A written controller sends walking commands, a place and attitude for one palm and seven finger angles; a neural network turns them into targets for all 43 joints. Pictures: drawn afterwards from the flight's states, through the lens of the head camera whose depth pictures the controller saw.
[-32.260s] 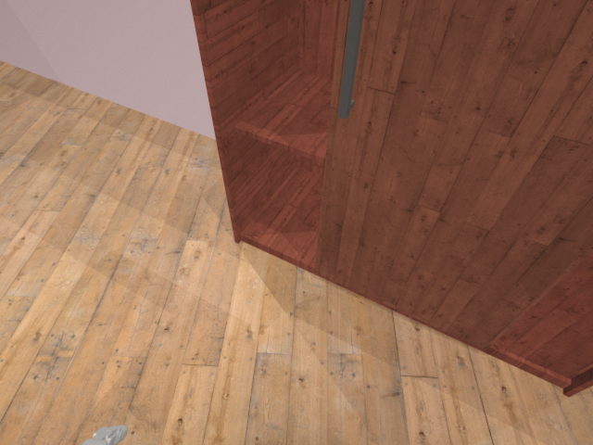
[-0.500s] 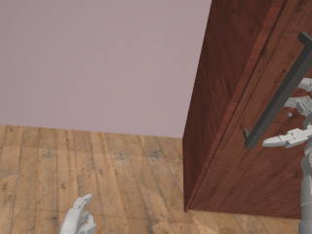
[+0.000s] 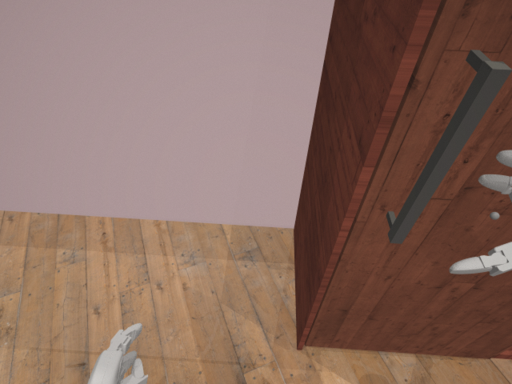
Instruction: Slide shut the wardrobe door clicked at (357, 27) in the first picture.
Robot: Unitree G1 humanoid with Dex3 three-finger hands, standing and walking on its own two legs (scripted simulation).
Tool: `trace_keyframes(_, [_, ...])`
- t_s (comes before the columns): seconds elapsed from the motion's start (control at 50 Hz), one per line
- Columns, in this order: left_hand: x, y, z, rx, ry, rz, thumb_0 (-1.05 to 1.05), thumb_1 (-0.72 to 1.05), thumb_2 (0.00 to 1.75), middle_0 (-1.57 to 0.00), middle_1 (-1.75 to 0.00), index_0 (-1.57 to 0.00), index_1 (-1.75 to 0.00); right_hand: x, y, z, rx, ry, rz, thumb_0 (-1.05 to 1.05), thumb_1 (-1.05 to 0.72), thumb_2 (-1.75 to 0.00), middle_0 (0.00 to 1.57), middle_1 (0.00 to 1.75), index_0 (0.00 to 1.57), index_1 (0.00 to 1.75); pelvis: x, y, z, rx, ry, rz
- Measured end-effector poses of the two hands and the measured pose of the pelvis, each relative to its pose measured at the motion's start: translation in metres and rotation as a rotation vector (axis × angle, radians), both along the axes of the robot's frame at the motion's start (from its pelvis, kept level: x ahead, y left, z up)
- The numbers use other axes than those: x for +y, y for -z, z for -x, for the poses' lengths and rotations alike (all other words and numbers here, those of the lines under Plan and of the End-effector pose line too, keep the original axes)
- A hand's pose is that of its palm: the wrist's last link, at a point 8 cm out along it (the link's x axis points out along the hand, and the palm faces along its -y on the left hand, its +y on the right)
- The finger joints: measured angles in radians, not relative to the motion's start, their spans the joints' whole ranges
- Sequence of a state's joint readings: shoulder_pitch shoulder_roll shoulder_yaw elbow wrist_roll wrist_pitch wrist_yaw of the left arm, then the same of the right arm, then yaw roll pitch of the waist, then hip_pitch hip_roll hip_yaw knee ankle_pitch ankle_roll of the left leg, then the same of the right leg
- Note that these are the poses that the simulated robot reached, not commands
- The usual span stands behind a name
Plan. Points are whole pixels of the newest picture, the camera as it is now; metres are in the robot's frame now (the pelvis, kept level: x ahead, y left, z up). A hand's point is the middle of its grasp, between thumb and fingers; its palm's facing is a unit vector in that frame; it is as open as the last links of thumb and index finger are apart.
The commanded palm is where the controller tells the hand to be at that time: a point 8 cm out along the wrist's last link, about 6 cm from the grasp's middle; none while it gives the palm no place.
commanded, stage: slip the hand off the handle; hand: right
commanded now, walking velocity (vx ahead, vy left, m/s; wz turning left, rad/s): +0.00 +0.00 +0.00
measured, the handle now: (428, 165) +0.37 -0.24 +0.19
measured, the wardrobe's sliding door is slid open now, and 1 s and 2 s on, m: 0.00 0.00 0.00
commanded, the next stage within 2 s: draw the hand back to the body in 0.36 s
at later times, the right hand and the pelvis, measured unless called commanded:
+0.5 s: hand out of the picture +0.21 -0.27 +0.19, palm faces +0.35 +0.92 -0.19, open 14.7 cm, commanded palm +0.17 -0.31 +0.19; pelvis +0.00 +0.01 +0.00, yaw -2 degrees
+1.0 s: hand (509, 292) +0.19 -0.26 +0.17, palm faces +0.17 +0.98 -0.06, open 14.6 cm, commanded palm +0.15 -0.30 +0.19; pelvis +0.00 +0.02 +0.01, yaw -2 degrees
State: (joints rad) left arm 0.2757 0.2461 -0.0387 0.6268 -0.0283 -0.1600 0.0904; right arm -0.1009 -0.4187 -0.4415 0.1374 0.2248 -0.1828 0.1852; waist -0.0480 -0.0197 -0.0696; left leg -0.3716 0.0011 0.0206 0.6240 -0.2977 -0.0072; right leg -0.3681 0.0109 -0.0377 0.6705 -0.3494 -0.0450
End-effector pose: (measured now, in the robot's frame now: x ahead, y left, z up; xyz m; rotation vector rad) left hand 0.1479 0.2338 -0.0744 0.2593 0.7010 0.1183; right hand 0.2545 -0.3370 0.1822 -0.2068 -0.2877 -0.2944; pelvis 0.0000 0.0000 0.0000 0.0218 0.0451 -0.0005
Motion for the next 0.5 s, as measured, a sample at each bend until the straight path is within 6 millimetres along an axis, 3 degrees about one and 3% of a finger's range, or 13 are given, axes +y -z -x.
trace_keyframes(0.12, [-0.019,-0.009,-0.03,-0.068,0.074,0.016,0.02,0.9,0.9,-0.2,-0.3,-0.21,-0.3,-0.004,-0.001,0.027,0.0,0.045,0.001,-0.02,0.56,-0.2,0.26,1.16,0.26,1.15,-0.001,0.0,-0.003,-0.013,0.016,-0.004])
trace_keyframes(0.26, [-0.034,-0.018,-0.054,-0.133,0.137,0.03,0.02,0.9,0.9,-0.2,-0.3,-0.21,-0.3,0.01,-0.004,0.048,0.003,0.01,0.02,-0.02,0.56,-0.2,0.25,1.15,0.26,1.15,-0.001,0.0,-0.005,-0.025,0.03,-0.005])
trace_keyframes(0.5, [-0.033,-0.016,-0.05,-0.13,0.16,0.045,0.02,0.9,0.9,-0.2,-0.3,-0.21,-0.3,0.024,-0.009,0.084,0.0,0.034,0.033,-0.02,0.56,-0.2,0.25,1.15,0.26,1.15,0.007,-0.001,-0.002,-0.047,0.04,-0.002])
